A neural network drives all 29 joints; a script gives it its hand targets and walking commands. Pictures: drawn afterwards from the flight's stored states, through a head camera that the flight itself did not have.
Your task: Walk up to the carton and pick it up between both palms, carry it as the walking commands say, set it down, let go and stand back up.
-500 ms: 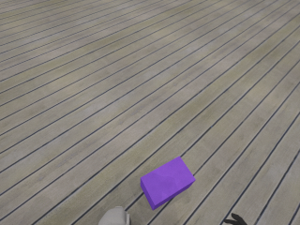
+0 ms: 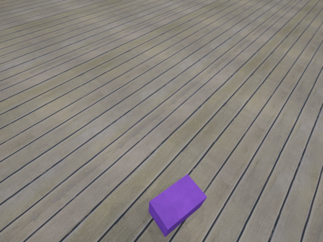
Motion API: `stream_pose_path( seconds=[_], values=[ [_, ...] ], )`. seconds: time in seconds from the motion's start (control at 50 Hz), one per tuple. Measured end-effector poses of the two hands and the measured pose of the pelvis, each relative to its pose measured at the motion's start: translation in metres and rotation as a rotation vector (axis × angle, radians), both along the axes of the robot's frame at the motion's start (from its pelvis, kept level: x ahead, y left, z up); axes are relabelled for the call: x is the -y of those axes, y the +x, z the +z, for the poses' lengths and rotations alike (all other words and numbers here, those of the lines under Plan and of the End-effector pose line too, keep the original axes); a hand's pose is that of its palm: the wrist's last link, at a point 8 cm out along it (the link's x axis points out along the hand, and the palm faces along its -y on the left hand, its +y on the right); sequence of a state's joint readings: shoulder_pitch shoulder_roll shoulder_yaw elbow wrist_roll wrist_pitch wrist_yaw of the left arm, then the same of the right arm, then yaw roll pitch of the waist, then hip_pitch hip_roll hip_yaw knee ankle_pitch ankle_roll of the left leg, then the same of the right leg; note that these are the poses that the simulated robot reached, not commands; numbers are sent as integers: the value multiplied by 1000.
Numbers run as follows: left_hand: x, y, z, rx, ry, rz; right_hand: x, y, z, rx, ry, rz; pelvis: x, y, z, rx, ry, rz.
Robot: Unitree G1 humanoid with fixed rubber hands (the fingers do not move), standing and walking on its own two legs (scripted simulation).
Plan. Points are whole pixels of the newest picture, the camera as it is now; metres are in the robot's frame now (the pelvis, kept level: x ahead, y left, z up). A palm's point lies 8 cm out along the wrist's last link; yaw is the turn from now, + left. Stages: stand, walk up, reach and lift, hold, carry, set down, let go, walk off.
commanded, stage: walk up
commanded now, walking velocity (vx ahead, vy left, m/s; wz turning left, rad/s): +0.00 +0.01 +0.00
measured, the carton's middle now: (176, 204) +0.42 -0.13 -0.69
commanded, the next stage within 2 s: none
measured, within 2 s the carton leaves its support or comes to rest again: neither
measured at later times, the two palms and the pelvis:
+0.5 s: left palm out of the picture -0.03 +0.17 -0.15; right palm out of the picture -0.03 -0.23 -0.15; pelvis +0.00 -0.02 +0.00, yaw +0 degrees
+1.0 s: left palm out of the picture -0.02 +0.16 -0.15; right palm out of the picture +0.01 -0.24 -0.15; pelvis +0.03 -0.04 +0.00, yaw +1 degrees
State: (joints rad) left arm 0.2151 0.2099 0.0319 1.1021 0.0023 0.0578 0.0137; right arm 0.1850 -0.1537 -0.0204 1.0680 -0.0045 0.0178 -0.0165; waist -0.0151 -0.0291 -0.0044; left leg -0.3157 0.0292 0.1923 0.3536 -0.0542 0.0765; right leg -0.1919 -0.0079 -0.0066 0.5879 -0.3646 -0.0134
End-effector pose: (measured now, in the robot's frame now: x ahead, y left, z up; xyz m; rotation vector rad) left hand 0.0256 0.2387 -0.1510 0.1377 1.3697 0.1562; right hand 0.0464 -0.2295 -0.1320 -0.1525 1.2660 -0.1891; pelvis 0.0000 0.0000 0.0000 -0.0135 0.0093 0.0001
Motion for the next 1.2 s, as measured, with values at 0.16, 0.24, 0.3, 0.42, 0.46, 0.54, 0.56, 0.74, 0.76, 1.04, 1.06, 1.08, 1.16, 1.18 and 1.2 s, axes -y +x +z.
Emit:
stream_pose_path(
  seconds=[0.16,0.24,0.3,0.42,0.46,0.54,0.56,0.74,0.76,1.04,1.06,1.08,1.16,1.18,1.2],
  values=[
    [33,-78,13,-112,16,36,22,-56,-16,-119,44,-41,17,-11,2,20,11,-8],
    [46,-94,8,-143,-3,47,23,-75,-20,-166,48,-32,22,-11,0,41,-6,9],
    [55,-93,5,-139,-23,51,19,-81,-18,-185,50,-33,25,-10,1,53,2,6],
    [68,-74,-1,-117,-63,45,6,-80,-14,-197,56,-46,25,-3,2,56,11,4],
    [71,-66,-1,-104,-68,41,1,-78,-14,-194,64,-50,25,-1,2,54,16,5],
    [73,-52,-1,-80,-69,29,-6,-73,-15,-190,78,-54,25,3,3,50,21,9],
    [72,-49,-1,-76,-65,30,-7,-72,-15,-189,79,-55,25,4,3,48,22,8],
    [69,-40,1,-79,-39,41,-9,-59,-18,-187,94,-50,28,16,2,41,26,12],
    [69,-40,1,-83,-39,42,-8,-58,-19,-188,94,-48,28,17,2,40,26,14],
    [83,-50,5,-146,-37,84,12,-29,-21,-192,74,-17,37,34,0,20,37,16],
    [84,-49,4,-147,-36,86,12,-26,-22,-188,74,-14,38,35,0,20,38,14],
    [85,-48,4,-147,-34,87,13,-23,-22,-183,76,-13,39,36,0,20,38,14],
    [90,-46,4,-151,-33,86,18,-11,-23,-172,70,-11,42,41,0,24,41,16],
    [91,-45,4,-150,-34,89,20,-9,-23,-169,69,-9,43,42,-1,24,40,16],
    [92,-44,4,-148,-33,91,21,-6,-23,-167,69,-8,44,43,-1,24,40,16]
  ],
)
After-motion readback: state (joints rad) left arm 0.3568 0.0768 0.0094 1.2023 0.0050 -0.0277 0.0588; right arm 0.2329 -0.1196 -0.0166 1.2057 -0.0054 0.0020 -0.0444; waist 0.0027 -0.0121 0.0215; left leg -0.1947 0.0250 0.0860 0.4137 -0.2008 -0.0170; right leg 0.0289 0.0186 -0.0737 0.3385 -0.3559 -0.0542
